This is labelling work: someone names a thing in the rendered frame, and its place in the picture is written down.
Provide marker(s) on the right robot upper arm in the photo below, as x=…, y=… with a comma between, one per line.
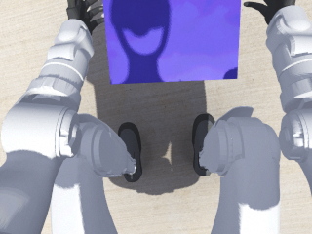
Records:
x=295, y=139

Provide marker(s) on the carton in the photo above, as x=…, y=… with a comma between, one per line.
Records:
x=154, y=41

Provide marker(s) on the right robot thigh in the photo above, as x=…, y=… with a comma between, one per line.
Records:
x=249, y=195

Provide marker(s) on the left robot upper arm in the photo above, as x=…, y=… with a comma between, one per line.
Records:
x=36, y=138

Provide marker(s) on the robot left hand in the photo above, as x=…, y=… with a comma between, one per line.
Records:
x=77, y=10

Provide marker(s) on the right robot forearm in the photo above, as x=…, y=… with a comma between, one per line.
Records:
x=289, y=39

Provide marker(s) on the robot right hand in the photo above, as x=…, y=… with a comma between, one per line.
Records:
x=271, y=9

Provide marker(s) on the left robot forearm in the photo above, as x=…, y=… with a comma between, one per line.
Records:
x=63, y=73

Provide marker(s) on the robot right shin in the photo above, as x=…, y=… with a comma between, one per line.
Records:
x=238, y=111

